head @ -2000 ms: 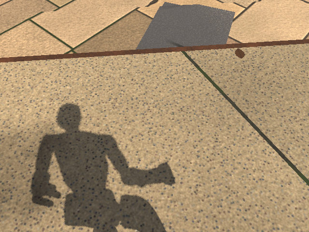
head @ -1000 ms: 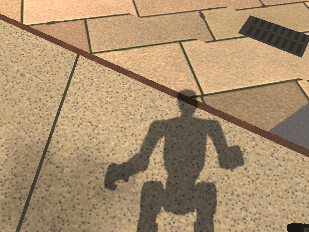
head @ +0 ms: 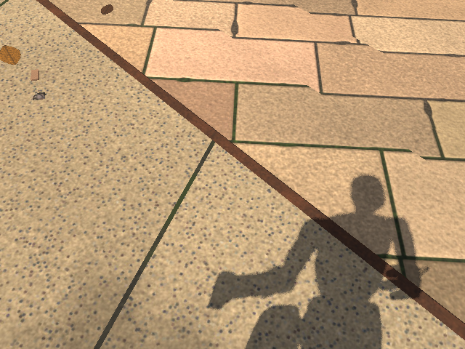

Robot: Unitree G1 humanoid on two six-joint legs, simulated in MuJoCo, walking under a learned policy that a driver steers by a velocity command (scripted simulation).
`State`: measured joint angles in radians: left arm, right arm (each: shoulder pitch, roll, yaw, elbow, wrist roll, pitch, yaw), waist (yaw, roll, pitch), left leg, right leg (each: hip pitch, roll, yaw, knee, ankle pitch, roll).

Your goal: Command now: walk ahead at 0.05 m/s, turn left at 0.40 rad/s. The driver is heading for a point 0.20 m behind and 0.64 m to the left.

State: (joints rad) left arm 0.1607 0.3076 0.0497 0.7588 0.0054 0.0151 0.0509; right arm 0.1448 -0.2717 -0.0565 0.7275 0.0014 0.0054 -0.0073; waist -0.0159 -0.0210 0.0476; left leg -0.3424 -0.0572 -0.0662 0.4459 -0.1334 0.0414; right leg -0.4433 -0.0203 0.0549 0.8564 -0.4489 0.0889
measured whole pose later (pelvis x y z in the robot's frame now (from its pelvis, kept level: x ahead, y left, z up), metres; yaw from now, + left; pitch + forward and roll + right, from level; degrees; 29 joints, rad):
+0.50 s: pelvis +0.04 -0.01 +0.01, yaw +17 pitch +1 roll +0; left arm 0.25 0.29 0.07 0.75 -0.01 -0.02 0.03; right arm 0.17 -0.30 -0.08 0.70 0.02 0.04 0.02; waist 0.04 0.00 0.02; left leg -0.44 0.06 0.01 0.79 -0.34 -0.04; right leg -0.13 -0.08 -0.15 0.34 -0.23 0.01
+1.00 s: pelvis +0.21 +0.13 +0.00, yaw +34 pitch +2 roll +0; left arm -0.03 0.28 0.05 0.64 -0.01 -0.11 -0.05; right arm 0.44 -0.28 -0.07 0.79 0.03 -0.04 -0.03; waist -0.09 -0.05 0.05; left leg 0.05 -0.07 -0.16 0.30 -0.38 0.07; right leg -0.60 0.00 0.06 0.49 0.08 0.02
